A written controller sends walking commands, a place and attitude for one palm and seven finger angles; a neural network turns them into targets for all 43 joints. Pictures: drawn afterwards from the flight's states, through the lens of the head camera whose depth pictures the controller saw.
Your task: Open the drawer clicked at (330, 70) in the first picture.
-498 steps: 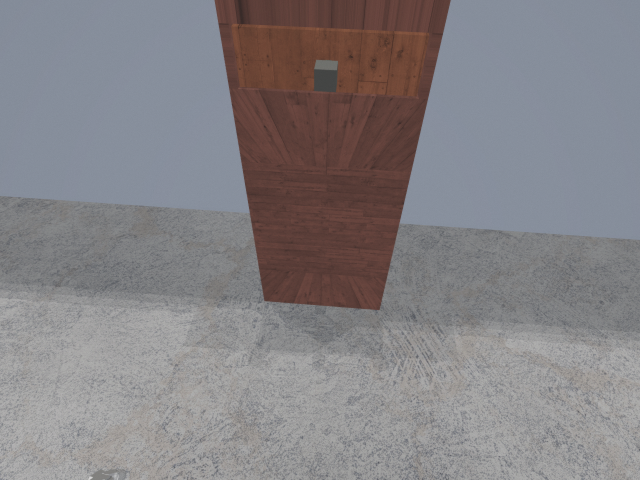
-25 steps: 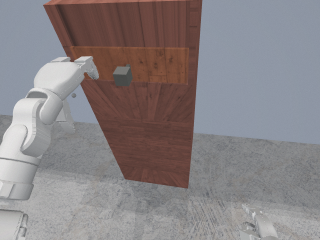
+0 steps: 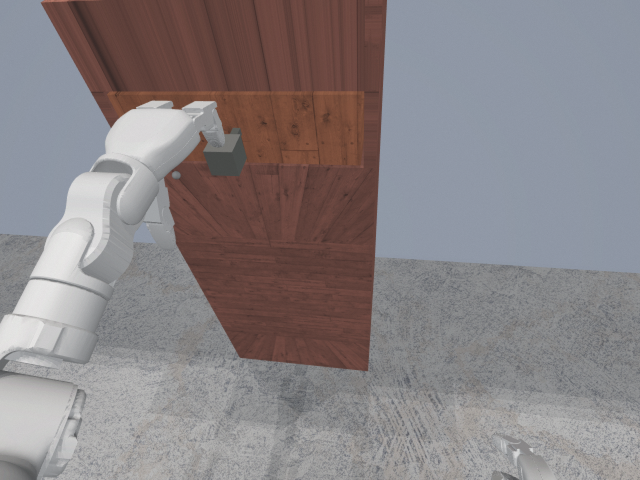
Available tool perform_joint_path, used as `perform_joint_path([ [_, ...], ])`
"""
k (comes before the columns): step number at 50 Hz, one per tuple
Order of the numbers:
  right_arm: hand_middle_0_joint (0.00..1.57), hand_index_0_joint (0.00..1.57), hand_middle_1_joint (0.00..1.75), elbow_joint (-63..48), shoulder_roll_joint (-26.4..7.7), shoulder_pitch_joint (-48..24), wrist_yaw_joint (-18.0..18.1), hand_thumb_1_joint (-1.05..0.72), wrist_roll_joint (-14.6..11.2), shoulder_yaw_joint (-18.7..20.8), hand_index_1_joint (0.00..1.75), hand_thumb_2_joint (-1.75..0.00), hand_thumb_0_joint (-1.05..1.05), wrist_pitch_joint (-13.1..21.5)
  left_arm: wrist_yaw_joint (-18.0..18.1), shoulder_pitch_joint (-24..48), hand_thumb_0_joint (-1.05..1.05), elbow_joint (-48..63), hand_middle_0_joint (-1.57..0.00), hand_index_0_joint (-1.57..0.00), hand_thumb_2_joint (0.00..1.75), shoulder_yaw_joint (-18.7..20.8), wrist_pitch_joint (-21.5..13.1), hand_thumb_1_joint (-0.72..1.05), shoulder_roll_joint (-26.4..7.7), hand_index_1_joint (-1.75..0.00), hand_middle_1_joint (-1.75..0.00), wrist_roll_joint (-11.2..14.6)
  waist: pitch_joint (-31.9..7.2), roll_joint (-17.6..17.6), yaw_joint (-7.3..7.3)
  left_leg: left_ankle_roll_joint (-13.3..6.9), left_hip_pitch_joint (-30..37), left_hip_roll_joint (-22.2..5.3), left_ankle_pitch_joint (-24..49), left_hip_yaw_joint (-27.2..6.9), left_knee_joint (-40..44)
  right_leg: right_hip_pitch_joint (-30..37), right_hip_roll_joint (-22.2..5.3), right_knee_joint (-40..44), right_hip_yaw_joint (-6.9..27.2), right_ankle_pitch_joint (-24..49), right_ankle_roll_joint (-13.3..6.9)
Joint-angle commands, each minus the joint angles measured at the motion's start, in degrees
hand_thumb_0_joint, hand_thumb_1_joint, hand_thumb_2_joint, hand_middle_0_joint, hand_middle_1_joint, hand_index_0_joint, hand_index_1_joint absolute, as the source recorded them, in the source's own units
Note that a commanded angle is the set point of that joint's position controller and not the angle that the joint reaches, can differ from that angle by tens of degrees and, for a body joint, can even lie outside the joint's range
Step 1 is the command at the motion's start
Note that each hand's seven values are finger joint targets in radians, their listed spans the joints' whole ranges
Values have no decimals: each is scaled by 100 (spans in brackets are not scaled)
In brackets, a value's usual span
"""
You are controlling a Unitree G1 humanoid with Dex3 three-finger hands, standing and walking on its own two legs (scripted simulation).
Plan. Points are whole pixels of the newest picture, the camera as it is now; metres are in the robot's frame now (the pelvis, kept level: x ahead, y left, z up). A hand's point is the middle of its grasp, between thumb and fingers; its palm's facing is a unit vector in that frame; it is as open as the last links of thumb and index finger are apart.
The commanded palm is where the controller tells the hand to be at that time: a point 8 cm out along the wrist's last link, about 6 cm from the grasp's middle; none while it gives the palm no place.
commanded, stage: move the hooked fingers above the handle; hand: left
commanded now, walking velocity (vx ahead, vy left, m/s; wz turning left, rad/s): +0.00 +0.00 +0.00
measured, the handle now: (229, 146) +0.54 +0.18 +0.13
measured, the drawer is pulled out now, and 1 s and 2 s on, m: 0.00 0.00 0.00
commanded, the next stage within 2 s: lower the fingers behind the handle in 1.62 s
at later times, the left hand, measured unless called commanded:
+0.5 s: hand (223, 139) +0.48 +0.16 +0.19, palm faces +0.01 -0.02 -1.00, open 13.9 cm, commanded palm +0.47 +0.18 +0.26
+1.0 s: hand (205, 134) +0.49 +0.19 +0.19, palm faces +0.00 -0.01 -1.00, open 13.8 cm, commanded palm +0.47 +0.19 +0.26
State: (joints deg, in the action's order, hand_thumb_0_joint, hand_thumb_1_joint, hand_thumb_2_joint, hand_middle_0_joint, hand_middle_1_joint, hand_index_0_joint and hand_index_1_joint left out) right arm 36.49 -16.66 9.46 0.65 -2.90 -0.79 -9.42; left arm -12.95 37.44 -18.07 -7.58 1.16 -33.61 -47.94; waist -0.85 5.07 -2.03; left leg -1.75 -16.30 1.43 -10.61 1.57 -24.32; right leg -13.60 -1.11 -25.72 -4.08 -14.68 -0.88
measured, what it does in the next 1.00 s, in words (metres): stands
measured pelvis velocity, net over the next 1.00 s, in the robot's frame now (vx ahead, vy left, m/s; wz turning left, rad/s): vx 0.02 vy -0.01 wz -0.02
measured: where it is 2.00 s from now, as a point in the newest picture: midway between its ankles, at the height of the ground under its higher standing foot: outside the picture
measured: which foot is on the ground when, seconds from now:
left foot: down 0.00-1.00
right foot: down 0.00-1.00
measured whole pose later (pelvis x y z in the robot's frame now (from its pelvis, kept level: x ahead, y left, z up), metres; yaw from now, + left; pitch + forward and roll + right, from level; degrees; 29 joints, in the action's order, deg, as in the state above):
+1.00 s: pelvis +0.02 -0.01 +0.00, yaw -1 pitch +7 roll +1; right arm 36.8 -16.9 13.5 2.1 -3.2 1.2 -12.4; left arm -11.0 50.7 -37.0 -7.3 -0.4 -34.3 -51.0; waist -3.4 3.7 1.2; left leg -0.9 -20.3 0.3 -13.9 2.3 -27.4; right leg -17.8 0.0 -28.5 -3.2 -17.5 -1.7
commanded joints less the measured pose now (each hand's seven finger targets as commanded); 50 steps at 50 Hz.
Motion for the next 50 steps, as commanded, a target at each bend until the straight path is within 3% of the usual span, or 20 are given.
perform_joint_path([
  [1,20,20,30,-689,-604,-365,56,-90,17,203,30,-90,0,235,432,3066,0,657,-30,-30,30,987,-47,-50,-1440,-120,-120,-23,-1949,-404,81,-28,961,39,1515,-224,97,304,129,234,195,1365,-128],
  [3,20,20,30,-656,-619,-368,60,-90,21,184,30,-90,0,214,541,3296,0,364,-30,-30,30,1054,29,-50,-1562,-120,-120,-101,-2014,-435,70,-15,877,37,1506,-195,92,342,133,224,201,1341,-130],
  [4,20,20,30,-638,-608,-351,60,-90,17,173,30,-90,0,197,572,3315,0,118,-30,-30,30,957,91,-50,-1456,-120,-120,-138,-1943,-491,81,-17,776,35,1479,-170,90,346,120,214,198,1351,-126],
  [8,20,20,30,-689,-626,-315,53,-90,11,197,30,-90,0,131,571,3563,0,-53,-30,-30,30,861,223,-50,-1485,-120,-120,-286,-2288,-481,87,-42,823,23,1748,-130,14,522,91,115,250,1692,-123],
  [12,20,20,30,-762,-613,-242,36,-90,-11,248,30,-90,0,41,363,3511,0,-110,-30,-30,30,422,304,-50,-995,-120,-120,-300,-2289,-597,196,-82,1013,14,2108,-153,-96,392,114,68,240,1961,-123],
  [13,20,20,30,-768,-636,-209,36,-90,-27,251,30,-90,0,25,331,3524,0,-76,-30,-30,30,532,288,-50,-1137,-120,-120,-295,-2260,-589,198,-87,986,6,2083,-163,-101,360,116,53,243,1969,-110],
  [16,20,20,30,-751,-613,-124,33,-90,-27,268,30,-90,0,4,287,3783,0,6,-30,-30,30,323,216,-50,-909,-120,-120,-257,-2246,-460,264,-87,1127,1,2181,-213,-144,155,139,24,227,1916,-122],
  [19,20,20,30,-681,-635,-25,61,-90,-12,280,30,-90,0,13,380,3957,0,-146,-30,-30,30,611,125,-50,-1213,-120,-120,-253,-2307,-487,251,-95,1051,19,2177,-198,-197,187,154,-4,244,1956,-130],
  [22,20,20,30,-640,-620,22,58,-90,15,290,30,-90,0,13,519,4188,0,-248,-30,-30,30,618,98,-50,-1208,-120,-120,-249,-2467,-435,234,-78,1048,23,2420,-178,-249,251,150,-53,237,2097,-135],
  [24,20,20,30,-536,-638,113,69,-90,25,291,30,-90,0,7,637,4301,0,-629,-30,-30,30,812,137,-50,-1416,-120,-120,-303,-2407,-501,232,-75,900,2,2300,-157,-246,245,158,-85,236,2107,-128],
  [28,20,20,30,-480,-639,191,87,-90,17,310,30,-90,0,-17,715,4584,0,-1025,-30,-30,30,564,215,-50,-1214,-120,-120,-402,-2522,-535,326,-102,804,9,2281,-103,-302,275,133,-122,282,2266,-105],
  [31,20,20,30,-493,-658,251,117,-90,37,327,30,-90,0,-38,654,4537,0,-1208,-30,-30,30,675,232,-50,-1380,-120,-120,-435,-2686,-646,306,-142,722,29,2292,-57,-342,505,103,-164,333,2575,-78],
  [32,20,20,30,-537,-693,221,127,-90,37,323,30,-90,0,-58,592,4386,0,-1218,-30,-30,30,836,212,-50,-1582,-120,-120,-433,-2779,-840,260,-152,626,41,2339,-46,-345,719,80,-176,346,2757,-67],
  [34,20,20,30,-574,-662,181,130,-90,17,322,30,-90,0,-103,483,4310,0,-1272,-30,-30,30,619,202,-50,-1354,-120,-120,-433,-2517,-711,306,-158,543,45,2154,-10,-324,586,63,-164,353,2731,-42],
  [35,20,20,30,-576,-680,203,134,-90,12,326,30,-90,0,-126,444,4203,0,-1240,-30,-30,30,680,178,-50,-1438,-120,-120,-444,-2477,-693,303,-160,532,38,2136,-11,-318,583,67,-164,352,2714,-43],
  [37,20,20,30,-659,-678,161,133,-90,-4,343,30,-90,0,-141,342,4091,0,-1026,-30,-30,30,635,96,-50,-1341,-120,-120,-371,-2493,-835,294,-180,576,45,2224,5,-337,644,57,-137,370,2838,-38],
  [40,20,20,30,-676,-694,160,162,-90,-8,331,30,-90,0,-169,322,4048,0,-988,-30,-30,30,842,12,-50,-1631,-120,-120,-345,-2335,-753,272,-175,424,61,1932,25,-301,637,53,-124,388,2690,-20],
  [43,20,20,30,-689,-696,153,180,-90,-17,349,30,-90,0,-156,367,4051,0,-789,-30,-30,30,1064,-125,-50,-1871,-120,-120,-312,-2428,-651,246,-182,425,68,1974,18,-325,673,62,-151,395,2699,-27],
  [46,20,20,30,-643,-655,194,184,-90,-25,385,30,-90,0,-133,432,4305,0,-734,-30,-30,30,763,-180,-50,-1545,-120,-120,-323,-2345,-409,356,-170,636,50,1904,-22,-341,318,109,-98,366,2289,-49],
  [50,20,20,30,-561,-642,265,188,-90,-17,424,30,-90,0,-55,511,4780,0,-548,-30,-30,30,609,-216,-50,-1414,-120,-120,-292,-2556,-230,458,-167,961,44,1969,-91,-399,111,136,-72,365,2109,-70],
])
